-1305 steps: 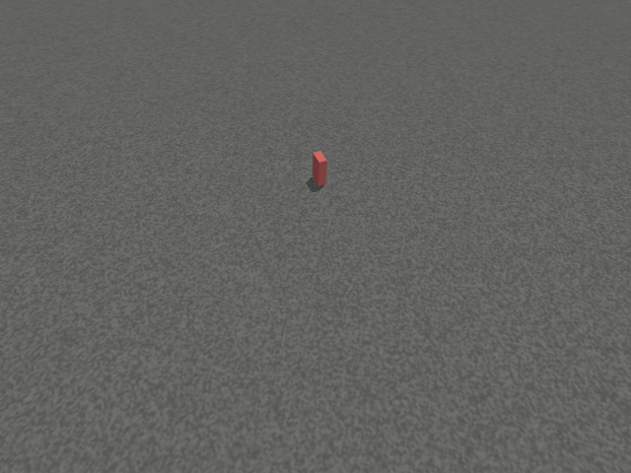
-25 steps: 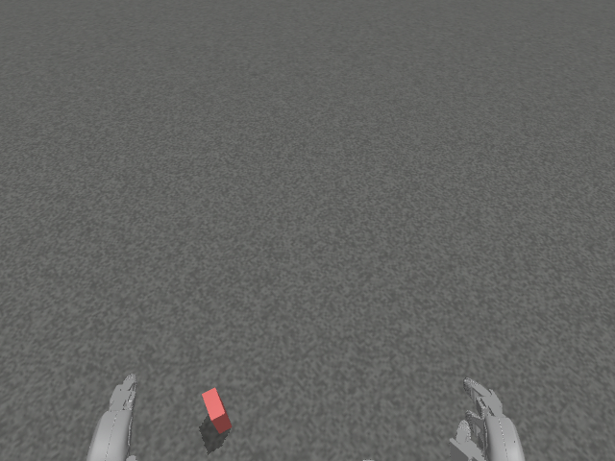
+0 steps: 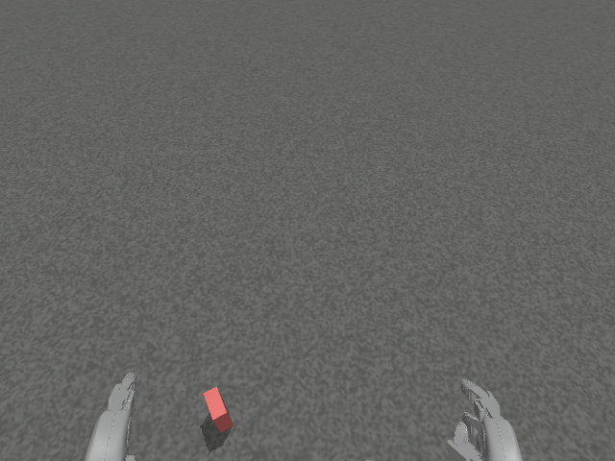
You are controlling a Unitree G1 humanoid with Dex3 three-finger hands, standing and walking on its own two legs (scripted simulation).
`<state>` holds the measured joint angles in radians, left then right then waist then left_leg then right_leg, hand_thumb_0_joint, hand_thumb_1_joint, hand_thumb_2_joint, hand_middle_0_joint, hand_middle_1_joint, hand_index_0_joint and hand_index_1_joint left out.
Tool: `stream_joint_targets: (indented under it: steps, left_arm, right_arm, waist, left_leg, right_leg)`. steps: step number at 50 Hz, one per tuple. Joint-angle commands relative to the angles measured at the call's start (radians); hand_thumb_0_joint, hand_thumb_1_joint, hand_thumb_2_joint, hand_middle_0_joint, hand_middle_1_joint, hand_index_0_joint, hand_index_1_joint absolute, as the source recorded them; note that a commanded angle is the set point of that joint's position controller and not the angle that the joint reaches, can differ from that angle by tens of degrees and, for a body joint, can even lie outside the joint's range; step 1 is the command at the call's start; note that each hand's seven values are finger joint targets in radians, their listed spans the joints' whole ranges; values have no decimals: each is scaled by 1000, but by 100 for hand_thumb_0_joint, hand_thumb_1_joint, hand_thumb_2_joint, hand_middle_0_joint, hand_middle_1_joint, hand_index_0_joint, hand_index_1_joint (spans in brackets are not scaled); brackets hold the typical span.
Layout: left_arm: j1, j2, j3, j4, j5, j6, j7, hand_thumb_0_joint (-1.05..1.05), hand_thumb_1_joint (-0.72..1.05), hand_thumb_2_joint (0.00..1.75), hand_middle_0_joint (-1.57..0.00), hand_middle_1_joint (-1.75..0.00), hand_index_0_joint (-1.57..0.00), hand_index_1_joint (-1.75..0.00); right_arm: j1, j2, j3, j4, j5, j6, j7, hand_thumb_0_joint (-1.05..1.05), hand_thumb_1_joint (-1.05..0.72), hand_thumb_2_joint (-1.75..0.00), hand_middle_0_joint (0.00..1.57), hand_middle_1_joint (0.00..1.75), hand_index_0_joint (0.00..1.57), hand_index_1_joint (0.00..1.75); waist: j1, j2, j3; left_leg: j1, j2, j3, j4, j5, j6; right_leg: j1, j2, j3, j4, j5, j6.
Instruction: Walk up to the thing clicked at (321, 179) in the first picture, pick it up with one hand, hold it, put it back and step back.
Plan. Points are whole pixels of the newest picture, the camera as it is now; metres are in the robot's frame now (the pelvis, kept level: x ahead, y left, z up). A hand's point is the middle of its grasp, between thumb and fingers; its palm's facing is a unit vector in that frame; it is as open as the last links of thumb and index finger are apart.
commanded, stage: home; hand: left
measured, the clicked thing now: (218, 410) +0.36 +0.23 -0.65
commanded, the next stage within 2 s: stand in 0.28 s
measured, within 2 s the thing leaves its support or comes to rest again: neither
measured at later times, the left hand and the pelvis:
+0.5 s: hand (161, 445) +0.17 +0.18 -0.06, palm faces +0.11 -0.95 -0.29, open 16.9 cm; pelvis +0.00 +0.00 +0.00, yaw +0 degrees
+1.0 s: hand out of the picture +0.09 +0.24 -0.11, palm faces +0.00 -0.94 -0.35, open 7.7 cm; pelvis -0.01 +0.00 +0.03, yaw +1 degrees
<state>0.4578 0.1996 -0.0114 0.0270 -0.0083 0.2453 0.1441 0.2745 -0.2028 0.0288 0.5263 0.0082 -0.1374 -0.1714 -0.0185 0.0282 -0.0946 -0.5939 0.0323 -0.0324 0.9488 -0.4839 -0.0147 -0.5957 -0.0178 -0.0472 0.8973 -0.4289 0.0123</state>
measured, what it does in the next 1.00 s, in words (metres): stands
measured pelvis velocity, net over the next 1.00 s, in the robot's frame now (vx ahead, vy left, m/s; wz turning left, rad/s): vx -0.01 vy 0.00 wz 0.01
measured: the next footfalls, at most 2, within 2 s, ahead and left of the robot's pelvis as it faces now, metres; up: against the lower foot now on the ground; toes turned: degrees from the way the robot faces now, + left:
none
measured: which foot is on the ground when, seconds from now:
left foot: down 0.00-1.00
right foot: down 0.00-1.00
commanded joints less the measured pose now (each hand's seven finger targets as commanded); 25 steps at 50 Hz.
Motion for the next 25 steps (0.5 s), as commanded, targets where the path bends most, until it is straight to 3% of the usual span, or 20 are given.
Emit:
stream_joint_targets:
  steps: [1,5,8,10,13,16,19,21,22,25]
  left_arm:
    - [-7,96,60,-176,14,-53,7,0,-55,5,-5,-6,-5,-6]
    - [-14,89,52,-163,13,-47,6,0,-56,5,-5,-5,-5,-6]
    - [-28,99,56,-178,11,-49,5,0,-56,5,-5,-5,-5,-5]
    - [-18,102,64,-190,11,-51,6,0,-56,5,-5,-6,-5,-6]
    - [-14,91,50,-184,9,-47,6,0,-57,4,-5,-5,-5,-5]
    - [-1,96,60,-191,11,-49,4,0,-56,5,-5,-5,-5,-5]
    - [-35,93,51,-192,9,-45,4,0,-54,6,-5,-6,-5,-6]
    - [-29,98,61,-171,11,-50,6,0,-38,22,-20,-22,-20,-22]
    - [-29,103,61,-205,11,-52,7,0,-30,30,-20,-30,-20,-30]
    - [-22,88,50,-179,10,-50,7,0,-6,54,-20,-30,-20,-30]
  right_arm:
    - [-50,-118,-55,-152,-4,-57,-17,0,-90,-90,20,30,20,30]
    - [-53,-122,-57,-154,-4,-51,-14,0,-90,-90,20,30,20,30]
    - [-64,-117,-52,-157,-2,-52,-14,0,-90,-90,20,30,20,30]
    - [-65,-116,-52,-159,-2,-53,-11,0,-90,-90,20,30,20,30]
    - [-63,-122,-54,-161,-1,-53,-9,0,-90,-90,20,30,20,30]
    - [-52,-117,-55,-158,-2,-51,-11,0,-90,-90,20,30,20,30]
    - [-58,-124,-56,-155,-1,-52,-9,0,-90,-90,20,30,20,30]
    - [-58,-119,-55,-155,-2,-49,-12,0,-90,-90,20,30,20,30]
    - [-63,-118,-53,-170,-3,-51,-12,0,-90,-90,20,30,20,30]
    - [-59,-121,-54,-158,-3,-51,-13,0,-90,-90,20,30,20,30]
  waist:
    - [-5,-9,-133]
    - [-8,-12,-109]
    - [-2,-4,-81]
    - [9,14,-98]
    - [-4,2,-88]
    - [-4,2,-136]
    - [-5,13,-106]
    - [-9,-7,-102]
    - [-2,-16,-122]
    - [-6,-8,-96]
  left_leg:
    - [57,-26,26,-142,286,15]
    - [55,-26,26,-147,282,14]
    - [36,-28,26,-163,217,16]
    - [44,-26,22,-166,237,12]
    - [43,-25,20,-169,212,14]
    - [65,-25,22,-152,275,13]
    - [56,-20,14,-167,253,10]
    - [45,-26,23,-155,235,15]
    - [46,-27,23,-154,233,18]
    - [36,-27,23,-165,194,17]
  right_leg:
    - [120,30,-17,-132,241,-17]
    - [110,30,-17,-135,237,-17]
    - [98,28,-18,-149,177,-16]
    - [108,29,-21,-140,188,-20]
    - [98,31,-23,-141,170,-18]
    - [118,30,-21,-131,228,-19]
    - [96,33,-26,-127,199,-22]
    - [103,28,-19,-142,192,-17]
    - [108,28,-19,-145,195,-16]
    - [92,28,-17,-146,158,-18]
